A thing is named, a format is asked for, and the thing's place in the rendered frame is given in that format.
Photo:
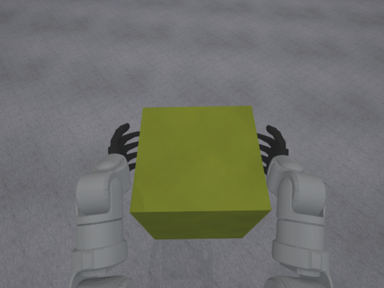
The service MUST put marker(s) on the right robot upper arm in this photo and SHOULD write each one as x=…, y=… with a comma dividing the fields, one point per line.
x=281, y=281

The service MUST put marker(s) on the right robot forearm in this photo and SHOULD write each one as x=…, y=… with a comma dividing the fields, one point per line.
x=301, y=201

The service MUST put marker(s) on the left robot forearm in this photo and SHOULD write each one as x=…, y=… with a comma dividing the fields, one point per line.
x=100, y=243

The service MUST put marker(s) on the robot right hand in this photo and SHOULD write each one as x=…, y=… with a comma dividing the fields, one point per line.
x=278, y=146

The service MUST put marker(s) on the carton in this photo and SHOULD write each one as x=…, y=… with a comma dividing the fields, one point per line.
x=199, y=173

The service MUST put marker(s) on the left robot upper arm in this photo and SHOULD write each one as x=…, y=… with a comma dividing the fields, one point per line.
x=118, y=281

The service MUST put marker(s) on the robot left hand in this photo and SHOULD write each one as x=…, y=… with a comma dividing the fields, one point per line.
x=118, y=141

